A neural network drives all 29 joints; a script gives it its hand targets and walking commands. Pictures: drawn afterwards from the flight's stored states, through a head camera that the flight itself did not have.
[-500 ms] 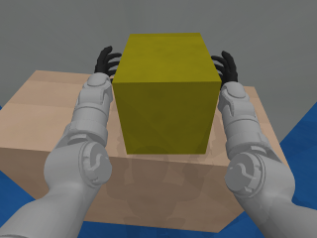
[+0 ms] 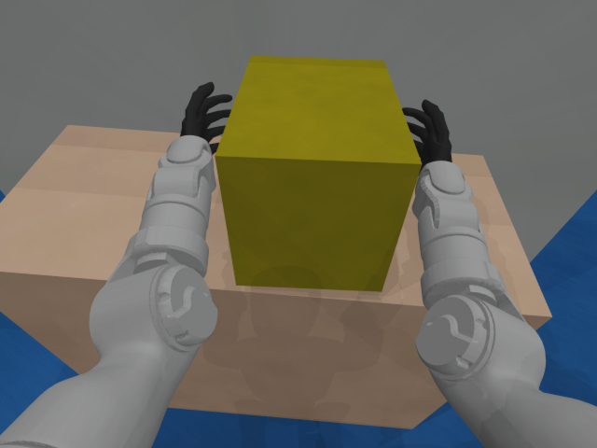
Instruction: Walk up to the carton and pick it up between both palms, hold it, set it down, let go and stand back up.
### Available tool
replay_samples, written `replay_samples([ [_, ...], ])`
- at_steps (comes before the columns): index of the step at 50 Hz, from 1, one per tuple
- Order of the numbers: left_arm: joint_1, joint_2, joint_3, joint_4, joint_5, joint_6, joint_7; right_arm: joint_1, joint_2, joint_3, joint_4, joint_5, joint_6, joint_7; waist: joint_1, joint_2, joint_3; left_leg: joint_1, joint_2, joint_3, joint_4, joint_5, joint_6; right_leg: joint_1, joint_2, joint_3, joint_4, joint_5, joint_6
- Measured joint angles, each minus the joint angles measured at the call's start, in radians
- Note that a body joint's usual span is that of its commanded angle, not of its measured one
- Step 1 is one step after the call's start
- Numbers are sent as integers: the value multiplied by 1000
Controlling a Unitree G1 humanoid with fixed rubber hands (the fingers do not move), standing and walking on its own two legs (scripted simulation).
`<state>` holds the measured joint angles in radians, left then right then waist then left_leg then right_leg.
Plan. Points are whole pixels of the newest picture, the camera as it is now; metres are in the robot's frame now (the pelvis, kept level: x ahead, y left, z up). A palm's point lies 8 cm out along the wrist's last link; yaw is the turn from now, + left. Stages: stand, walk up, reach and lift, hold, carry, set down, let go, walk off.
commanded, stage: set down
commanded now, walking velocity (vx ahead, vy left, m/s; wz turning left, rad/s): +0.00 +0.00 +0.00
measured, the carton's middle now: (313, 168) +0.51 -0.01 +0.11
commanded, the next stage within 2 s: none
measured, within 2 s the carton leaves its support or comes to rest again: rests again in 0.32 s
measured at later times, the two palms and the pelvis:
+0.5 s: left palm (199, 148) +0.46 +0.14 +0.18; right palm (433, 170) +0.43 -0.16 +0.17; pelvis +0.00 +0.00 +0.00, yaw +0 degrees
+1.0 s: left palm (198, 151) +0.46 +0.14 +0.17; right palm (432, 174) +0.43 -0.16 +0.16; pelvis +0.00 +0.00 +0.00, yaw -1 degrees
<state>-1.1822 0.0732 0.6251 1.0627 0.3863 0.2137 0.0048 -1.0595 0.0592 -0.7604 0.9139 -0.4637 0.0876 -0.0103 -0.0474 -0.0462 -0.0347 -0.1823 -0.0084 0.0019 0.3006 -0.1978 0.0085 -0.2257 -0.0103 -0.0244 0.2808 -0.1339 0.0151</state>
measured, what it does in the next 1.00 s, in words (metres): stands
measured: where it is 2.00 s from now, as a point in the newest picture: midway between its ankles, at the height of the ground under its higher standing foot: outside the picture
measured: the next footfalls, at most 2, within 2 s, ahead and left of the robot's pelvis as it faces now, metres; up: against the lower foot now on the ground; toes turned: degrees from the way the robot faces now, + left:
none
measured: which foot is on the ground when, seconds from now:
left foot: down 0.00-1.00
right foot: down 0.00-1.00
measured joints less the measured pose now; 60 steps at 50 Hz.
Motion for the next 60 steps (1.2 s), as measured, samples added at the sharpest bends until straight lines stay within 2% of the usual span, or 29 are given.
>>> replay_samples([
  [10,7,-23,21,-11,25,-15,-4,27,17,-30,-39,-29,-8,19,13,-4,-6,-3,1,9,-5,3,1,-7,1,8,-2,3,0],
  [41,22,-60,109,-57,104,-48,-54,48,71,-91,-138,-112,-14,59,24,0,28,34,-4,12,-38,17,8,21,-4,9,-17,9,7],
  [60,30,-81,131,-102,138,-67,-72,62,83,-85,-181,-125,-36,83,21,-7,70,40,-8,22,-28,17,17,32,-8,17,-22,19,12],
])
